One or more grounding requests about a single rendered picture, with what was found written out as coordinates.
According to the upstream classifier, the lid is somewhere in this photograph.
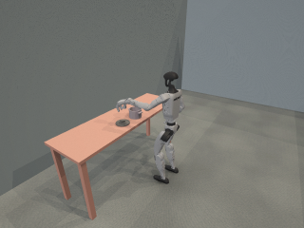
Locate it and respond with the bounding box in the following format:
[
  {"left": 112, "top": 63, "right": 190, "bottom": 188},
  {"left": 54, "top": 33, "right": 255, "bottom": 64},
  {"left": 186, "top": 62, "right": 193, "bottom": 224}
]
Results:
[{"left": 115, "top": 119, "right": 130, "bottom": 127}]

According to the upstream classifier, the humanoid robot head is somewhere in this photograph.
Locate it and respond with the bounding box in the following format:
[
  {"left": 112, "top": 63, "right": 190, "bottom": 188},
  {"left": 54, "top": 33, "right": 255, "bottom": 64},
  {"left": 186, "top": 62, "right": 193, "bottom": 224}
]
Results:
[{"left": 163, "top": 71, "right": 179, "bottom": 94}]

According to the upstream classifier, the right robot foot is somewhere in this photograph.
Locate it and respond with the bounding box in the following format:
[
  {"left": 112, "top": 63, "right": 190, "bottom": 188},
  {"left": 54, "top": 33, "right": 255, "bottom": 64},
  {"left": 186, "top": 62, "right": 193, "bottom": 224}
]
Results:
[{"left": 164, "top": 164, "right": 179, "bottom": 174}]

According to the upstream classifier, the left robot forearm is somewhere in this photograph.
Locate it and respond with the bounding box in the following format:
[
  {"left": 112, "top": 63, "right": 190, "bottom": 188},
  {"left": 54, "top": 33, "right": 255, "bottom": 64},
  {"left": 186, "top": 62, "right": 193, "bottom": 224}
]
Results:
[{"left": 124, "top": 98, "right": 149, "bottom": 109}]

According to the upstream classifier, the robot left hand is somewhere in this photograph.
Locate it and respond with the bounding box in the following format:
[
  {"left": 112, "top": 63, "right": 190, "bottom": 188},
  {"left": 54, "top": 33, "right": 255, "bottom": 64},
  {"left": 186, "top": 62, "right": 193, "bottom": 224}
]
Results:
[{"left": 116, "top": 99, "right": 126, "bottom": 112}]

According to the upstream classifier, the pot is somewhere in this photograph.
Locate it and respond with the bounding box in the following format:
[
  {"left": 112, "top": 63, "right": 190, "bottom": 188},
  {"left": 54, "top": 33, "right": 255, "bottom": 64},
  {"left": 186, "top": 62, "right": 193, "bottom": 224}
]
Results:
[{"left": 128, "top": 106, "right": 143, "bottom": 120}]

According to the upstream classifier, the robot left upper arm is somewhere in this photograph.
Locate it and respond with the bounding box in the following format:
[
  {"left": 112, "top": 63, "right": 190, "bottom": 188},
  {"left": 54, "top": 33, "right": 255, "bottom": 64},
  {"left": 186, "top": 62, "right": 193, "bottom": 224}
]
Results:
[{"left": 144, "top": 93, "right": 170, "bottom": 111}]

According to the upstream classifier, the robot right upper arm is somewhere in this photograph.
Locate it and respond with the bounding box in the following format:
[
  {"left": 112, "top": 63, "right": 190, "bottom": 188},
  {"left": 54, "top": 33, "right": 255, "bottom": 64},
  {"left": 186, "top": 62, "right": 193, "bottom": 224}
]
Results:
[{"left": 177, "top": 89, "right": 185, "bottom": 110}]

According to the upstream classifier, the table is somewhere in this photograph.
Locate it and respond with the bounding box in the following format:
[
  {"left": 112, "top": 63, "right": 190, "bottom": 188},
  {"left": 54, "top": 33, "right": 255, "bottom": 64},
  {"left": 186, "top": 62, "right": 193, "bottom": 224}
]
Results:
[{"left": 44, "top": 93, "right": 171, "bottom": 220}]

